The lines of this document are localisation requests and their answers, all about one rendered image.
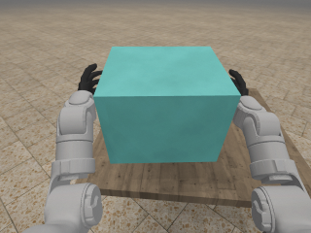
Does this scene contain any right robot hand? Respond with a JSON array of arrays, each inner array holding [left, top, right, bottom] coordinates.
[[228, 69, 249, 96]]

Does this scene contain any robot left forearm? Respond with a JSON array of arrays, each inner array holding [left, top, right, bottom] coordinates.
[[44, 90, 97, 223]]

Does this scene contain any carton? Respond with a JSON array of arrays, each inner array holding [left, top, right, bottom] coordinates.
[[93, 47, 241, 164]]

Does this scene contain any robot right upper arm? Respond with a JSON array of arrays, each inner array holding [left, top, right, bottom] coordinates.
[[251, 185, 311, 233]]

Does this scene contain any robot left upper arm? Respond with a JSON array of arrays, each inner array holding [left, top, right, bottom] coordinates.
[[21, 183, 103, 233]]

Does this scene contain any robot right forearm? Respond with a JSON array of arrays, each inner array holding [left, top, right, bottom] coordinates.
[[232, 95, 311, 203]]

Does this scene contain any left robot hand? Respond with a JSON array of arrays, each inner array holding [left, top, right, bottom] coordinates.
[[78, 63, 103, 95]]

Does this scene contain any table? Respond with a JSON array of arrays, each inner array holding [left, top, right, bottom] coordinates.
[[75, 87, 311, 233]]

